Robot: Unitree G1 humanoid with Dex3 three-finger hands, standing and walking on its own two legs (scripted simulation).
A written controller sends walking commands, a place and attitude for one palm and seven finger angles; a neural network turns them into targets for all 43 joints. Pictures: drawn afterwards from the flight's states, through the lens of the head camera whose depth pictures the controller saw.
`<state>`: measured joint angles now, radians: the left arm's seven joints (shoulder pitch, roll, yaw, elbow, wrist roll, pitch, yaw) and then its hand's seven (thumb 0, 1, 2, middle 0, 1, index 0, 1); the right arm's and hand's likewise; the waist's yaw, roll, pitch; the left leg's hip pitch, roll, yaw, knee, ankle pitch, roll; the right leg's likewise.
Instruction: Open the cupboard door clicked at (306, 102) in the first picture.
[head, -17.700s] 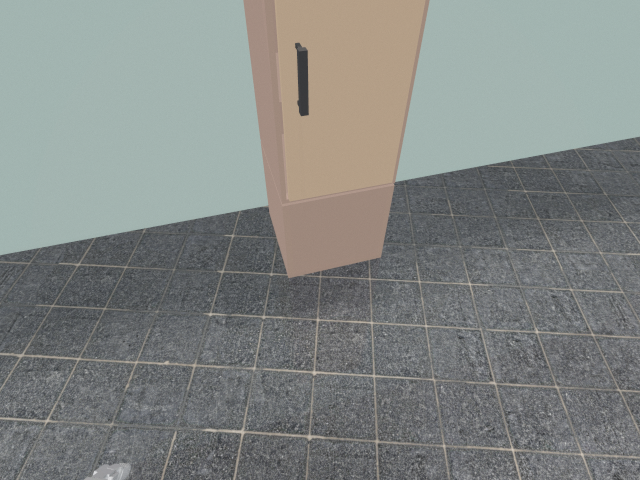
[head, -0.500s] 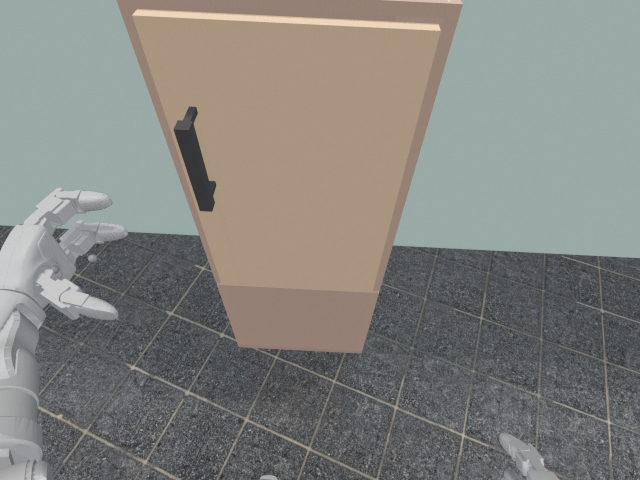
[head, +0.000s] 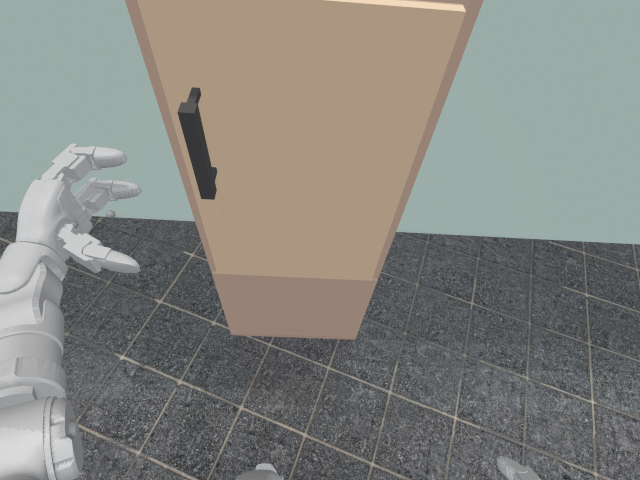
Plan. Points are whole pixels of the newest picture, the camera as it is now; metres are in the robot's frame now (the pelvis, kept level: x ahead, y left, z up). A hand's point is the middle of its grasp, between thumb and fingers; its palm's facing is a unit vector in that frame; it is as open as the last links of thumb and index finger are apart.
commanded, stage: move the hooked fingers beside the handle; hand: left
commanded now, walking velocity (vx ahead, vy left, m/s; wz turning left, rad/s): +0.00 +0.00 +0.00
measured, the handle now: (202, 147) +0.53 +0.18 +0.09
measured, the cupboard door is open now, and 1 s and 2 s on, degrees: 0 0 0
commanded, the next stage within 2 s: slide the fingers in behind the handle in 1.44 s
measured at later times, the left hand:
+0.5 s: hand (153, 170) +0.48 +0.23 +0.09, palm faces -0.02 -1.00 +0.01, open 14.0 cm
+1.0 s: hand (157, 168) +0.49 +0.23 +0.09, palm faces +0.02 -1.00 -0.01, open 14.0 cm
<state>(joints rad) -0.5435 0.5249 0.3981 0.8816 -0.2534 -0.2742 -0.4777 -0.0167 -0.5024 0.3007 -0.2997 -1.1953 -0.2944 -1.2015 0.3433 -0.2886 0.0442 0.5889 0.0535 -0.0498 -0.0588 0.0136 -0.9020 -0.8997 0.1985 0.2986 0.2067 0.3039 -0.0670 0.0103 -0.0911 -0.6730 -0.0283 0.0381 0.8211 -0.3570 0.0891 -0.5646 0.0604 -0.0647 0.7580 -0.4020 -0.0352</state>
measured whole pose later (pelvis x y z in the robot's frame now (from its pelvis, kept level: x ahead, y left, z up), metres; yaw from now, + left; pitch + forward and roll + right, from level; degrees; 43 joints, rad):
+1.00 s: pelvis +0.01 -0.02 -0.01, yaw -2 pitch +18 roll -3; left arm -0.85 0.66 0.45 1.20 -0.14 -0.33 -0.41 -0.02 -0.50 0.30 -0.30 -1.20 -0.29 -1.20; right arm 0.41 -0.29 0.05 0.61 0.04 0.09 -0.04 0.01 -0.90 -0.90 0.20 0.30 0.21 0.30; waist -0.16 0.01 -0.10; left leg -0.83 0.01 0.03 0.91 -0.39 0.06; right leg -0.72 0.10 -0.07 0.83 -0.43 -0.06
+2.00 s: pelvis -0.01 +0.00 -0.02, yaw -1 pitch +16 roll -4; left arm -0.87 0.49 0.34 1.15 -0.14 -0.38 -0.28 -0.02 -0.50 0.30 -0.30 -1.20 -0.30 -1.20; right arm 0.40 -0.28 0.04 0.64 0.02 0.06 -0.01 0.01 -0.90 -0.90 0.20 0.30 0.21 0.30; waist -0.14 0.02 -0.10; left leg -0.83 -0.02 0.03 0.92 -0.39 0.09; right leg -0.72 0.07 -0.07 0.85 -0.43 -0.03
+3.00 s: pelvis +0.00 -0.02 -0.01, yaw +0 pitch +16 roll -2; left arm -0.84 0.42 0.30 1.15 -0.15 -0.37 -0.20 -0.02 -0.50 0.30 -0.31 -1.22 -0.31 -1.24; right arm 0.38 -0.27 0.04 0.65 0.02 0.04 0.01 0.01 -0.90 -0.90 0.20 0.30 0.21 0.30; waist -0.13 0.03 -0.12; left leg -0.80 -0.01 0.02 0.92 -0.40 0.06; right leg -0.70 0.08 -0.08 0.86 -0.45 -0.07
